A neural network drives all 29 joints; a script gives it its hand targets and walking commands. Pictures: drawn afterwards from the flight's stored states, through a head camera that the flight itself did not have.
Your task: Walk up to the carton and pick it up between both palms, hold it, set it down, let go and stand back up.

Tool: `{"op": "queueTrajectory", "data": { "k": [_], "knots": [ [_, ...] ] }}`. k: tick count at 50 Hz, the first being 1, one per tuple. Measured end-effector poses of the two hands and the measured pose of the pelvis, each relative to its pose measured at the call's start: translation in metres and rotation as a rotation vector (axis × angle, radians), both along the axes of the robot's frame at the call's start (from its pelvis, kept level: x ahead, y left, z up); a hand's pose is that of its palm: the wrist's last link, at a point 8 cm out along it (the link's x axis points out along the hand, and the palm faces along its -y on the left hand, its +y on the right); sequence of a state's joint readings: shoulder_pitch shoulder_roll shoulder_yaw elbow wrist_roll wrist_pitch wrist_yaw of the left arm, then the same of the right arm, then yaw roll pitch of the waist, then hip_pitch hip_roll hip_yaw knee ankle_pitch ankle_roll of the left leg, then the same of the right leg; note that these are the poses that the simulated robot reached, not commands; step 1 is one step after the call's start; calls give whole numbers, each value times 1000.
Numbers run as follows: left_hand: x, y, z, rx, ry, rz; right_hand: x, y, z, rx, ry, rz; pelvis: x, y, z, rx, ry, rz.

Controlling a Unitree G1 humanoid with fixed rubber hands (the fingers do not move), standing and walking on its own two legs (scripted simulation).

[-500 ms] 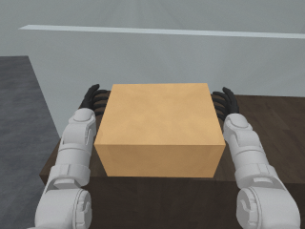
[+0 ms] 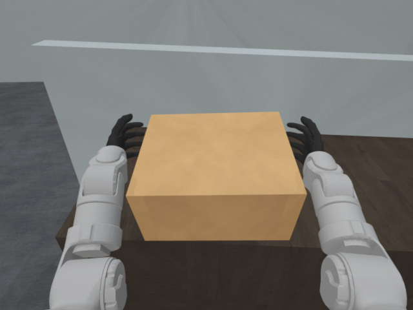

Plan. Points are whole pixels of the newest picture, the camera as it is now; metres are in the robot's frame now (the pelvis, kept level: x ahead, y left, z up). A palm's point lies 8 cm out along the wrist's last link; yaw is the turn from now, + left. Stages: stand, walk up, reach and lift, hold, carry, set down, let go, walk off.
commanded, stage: hold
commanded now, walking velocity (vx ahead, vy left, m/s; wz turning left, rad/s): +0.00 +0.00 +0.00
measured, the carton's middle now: (215, 172) +0.39 +0.01 +0.13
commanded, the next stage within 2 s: none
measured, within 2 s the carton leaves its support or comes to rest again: neither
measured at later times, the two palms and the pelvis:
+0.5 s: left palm (115, 151) +0.36 +0.20 +0.20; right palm (312, 151) +0.37 -0.18 +0.21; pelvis +0.00 +0.00 +0.00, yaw +0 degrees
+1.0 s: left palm (114, 151) +0.35 +0.20 +0.20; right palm (314, 150) +0.36 -0.18 +0.21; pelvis +0.00 +0.00 +0.00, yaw +0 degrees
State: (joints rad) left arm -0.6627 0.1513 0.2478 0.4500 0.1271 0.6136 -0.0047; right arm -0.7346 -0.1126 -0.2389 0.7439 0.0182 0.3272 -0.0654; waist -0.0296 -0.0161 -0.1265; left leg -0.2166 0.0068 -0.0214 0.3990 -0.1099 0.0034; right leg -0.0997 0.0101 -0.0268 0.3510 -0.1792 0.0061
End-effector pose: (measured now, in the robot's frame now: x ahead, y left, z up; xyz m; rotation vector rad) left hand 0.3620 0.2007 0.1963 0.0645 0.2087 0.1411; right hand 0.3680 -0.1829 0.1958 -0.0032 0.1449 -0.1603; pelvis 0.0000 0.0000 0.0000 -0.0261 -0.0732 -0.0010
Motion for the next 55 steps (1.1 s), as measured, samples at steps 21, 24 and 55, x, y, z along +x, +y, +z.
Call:
{"op": "queueTrajectory", "data": {
  "k": [21, 24, 55],
  "knots": [
    [-6, 1, 4, 5, 8, 12, -2, 1, 9, 13, -6, 8, 0, 0, 0, 0, -4, 0],
    [-7, 1, 4, 6, 9, 13, -2, 2, 10, 13, -6, 9, -1, 0, 0, 0, -4, 0],
    [-13, 2, 11, 15, -11, 10, -7, 2, 19, 20, -33, 13, -2, 0, 0, 0, -16, 0]
  ]
}}
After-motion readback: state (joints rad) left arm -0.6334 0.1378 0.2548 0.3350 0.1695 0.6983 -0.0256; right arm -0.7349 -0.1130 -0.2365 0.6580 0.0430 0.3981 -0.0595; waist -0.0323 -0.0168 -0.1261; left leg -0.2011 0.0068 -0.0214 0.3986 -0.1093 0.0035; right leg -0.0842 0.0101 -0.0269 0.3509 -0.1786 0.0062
